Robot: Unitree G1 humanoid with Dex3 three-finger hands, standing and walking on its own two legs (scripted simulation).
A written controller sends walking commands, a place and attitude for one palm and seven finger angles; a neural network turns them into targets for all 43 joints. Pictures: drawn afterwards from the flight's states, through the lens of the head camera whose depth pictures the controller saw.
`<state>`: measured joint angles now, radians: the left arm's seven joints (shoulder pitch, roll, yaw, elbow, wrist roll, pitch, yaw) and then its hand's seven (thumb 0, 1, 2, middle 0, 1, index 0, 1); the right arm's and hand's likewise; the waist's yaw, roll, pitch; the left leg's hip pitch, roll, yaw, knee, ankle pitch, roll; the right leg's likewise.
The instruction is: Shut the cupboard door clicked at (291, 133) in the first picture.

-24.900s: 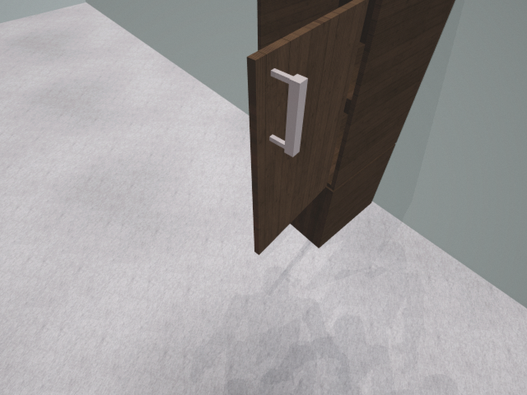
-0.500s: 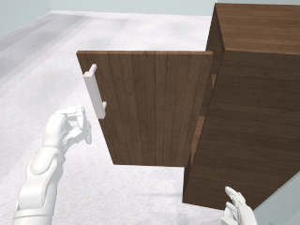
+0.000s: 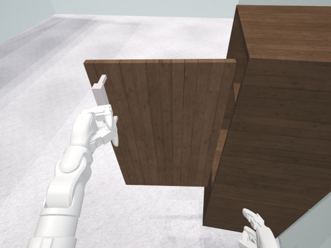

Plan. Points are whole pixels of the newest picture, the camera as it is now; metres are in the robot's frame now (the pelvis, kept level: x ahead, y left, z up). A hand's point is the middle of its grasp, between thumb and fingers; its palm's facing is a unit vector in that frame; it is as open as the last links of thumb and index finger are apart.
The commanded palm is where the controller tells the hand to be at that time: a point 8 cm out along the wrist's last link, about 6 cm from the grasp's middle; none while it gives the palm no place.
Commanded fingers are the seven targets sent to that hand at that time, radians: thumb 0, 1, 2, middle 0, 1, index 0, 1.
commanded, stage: bring the fist close to the handle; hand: left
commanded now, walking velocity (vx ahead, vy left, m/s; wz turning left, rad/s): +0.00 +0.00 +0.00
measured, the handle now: (107, 106) +0.43 +0.19 +0.14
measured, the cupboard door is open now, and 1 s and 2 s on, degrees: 98 93 76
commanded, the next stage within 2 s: push the door shut along its arc in 0.36 s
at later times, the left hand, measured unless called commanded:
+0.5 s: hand (114, 130) +0.33 +0.15 +0.15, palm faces +0.05 -1.00 -0.04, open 3.1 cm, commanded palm +0.31 +0.20 +0.15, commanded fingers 0.00 0.90 0.90 -1.30 -1.50 -1.30 -1.50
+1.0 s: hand (115, 116) +0.38 +0.15 +0.15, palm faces -0.07 -1.00 -0.06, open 3.1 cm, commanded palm +0.37 +0.19 +0.15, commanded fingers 0.00 0.90 0.90 -1.30 -1.50 -1.30 -1.50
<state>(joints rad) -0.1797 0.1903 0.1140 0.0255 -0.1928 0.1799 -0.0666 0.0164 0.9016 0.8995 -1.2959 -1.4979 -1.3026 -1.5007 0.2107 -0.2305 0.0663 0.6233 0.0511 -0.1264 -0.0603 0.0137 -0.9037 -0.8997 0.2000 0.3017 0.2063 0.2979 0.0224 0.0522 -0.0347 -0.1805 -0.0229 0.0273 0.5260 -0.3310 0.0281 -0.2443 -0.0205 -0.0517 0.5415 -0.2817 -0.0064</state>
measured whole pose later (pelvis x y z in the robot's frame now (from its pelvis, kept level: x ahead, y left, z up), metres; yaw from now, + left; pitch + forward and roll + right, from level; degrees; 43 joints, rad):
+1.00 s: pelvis -0.02 -0.01 +0.00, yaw +1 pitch +1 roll +0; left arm -0.53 0.31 0.16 0.55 -0.21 0.01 -0.22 0.02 0.90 0.90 -1.33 -1.50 -1.30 -1.50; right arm 0.24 -0.27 0.06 0.67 0.07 -0.12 -0.09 0.01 -0.90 -0.90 0.20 0.30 0.21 0.30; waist -0.01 0.04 -0.01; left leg -0.25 -0.02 0.01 0.55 -0.31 0.02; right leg -0.30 -0.02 -0.07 0.55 -0.26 -0.02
